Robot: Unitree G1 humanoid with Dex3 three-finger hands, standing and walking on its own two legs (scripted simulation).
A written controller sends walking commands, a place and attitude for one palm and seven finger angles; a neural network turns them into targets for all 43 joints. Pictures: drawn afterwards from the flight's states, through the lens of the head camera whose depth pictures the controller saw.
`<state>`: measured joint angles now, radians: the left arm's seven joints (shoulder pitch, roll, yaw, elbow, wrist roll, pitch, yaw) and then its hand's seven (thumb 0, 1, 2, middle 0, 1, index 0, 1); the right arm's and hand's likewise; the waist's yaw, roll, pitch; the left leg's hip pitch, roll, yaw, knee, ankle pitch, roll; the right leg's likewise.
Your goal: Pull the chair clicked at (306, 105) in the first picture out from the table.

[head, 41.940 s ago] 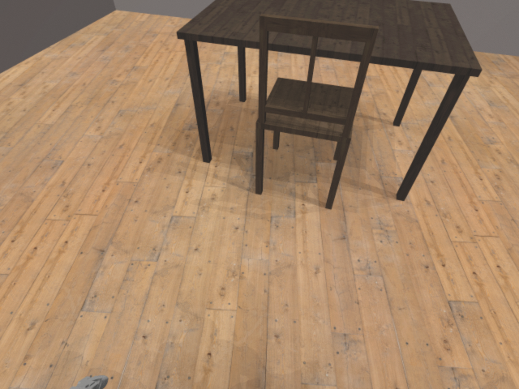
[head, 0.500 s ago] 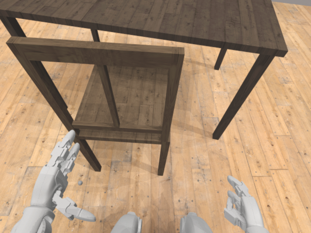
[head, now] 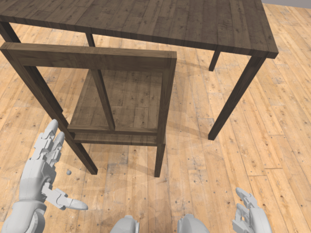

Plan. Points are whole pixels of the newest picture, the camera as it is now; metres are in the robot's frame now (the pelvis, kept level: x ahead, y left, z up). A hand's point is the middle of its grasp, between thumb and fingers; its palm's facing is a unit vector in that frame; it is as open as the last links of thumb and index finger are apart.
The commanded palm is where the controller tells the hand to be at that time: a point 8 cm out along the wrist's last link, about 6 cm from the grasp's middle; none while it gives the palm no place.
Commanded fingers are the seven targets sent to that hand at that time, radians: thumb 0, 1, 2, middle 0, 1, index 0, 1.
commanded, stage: raise the hand toward the chair's back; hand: left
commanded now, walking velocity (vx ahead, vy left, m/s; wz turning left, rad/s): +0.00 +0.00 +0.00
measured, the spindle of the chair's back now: (105, 103) +0.48 +0.18 +0.00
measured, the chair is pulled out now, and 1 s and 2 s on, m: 0.18 0.18 0.18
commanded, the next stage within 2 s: aim the fingers beside a spindle in 0.14 s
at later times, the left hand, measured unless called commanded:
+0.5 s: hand (83, 171) +0.25 +0.18 +0.03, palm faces -0.03 -1.00 -0.04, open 16.9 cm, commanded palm +0.24 +0.24 +0.04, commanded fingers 0.00 -0.50 0.30 -0.06 -0.08 -0.06 -0.08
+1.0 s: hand (94, 160) +0.29 +0.17 +0.02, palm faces -0.02 -1.00 -0.03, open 16.9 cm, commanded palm +0.27 +0.22 +0.02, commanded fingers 0.00 -0.50 0.30 -0.06 -0.08 -0.06 -0.08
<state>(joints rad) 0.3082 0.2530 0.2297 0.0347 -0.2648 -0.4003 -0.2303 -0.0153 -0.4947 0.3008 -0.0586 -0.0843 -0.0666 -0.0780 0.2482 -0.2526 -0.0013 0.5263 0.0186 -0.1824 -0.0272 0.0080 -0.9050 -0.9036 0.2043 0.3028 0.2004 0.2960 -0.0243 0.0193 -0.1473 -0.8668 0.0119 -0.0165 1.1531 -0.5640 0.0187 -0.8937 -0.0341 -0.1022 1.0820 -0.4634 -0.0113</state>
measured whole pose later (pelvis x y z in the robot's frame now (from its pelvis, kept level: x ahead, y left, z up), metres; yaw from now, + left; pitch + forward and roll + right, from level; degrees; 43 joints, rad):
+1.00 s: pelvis -0.01 +0.00 -0.02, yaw +0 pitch +19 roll -2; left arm 0.08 0.22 0.16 0.20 -0.22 -0.39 -0.21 -0.02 -0.50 0.30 -0.06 -0.08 -0.07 -0.08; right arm 0.22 -0.25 0.01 0.54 0.01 -0.15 -0.02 0.01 -0.91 -0.90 0.21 0.30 0.20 0.30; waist -0.03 0.02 -0.16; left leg -0.99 0.01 -0.01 1.24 -0.58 0.02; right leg -1.03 -0.04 -0.09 1.18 -0.48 -0.02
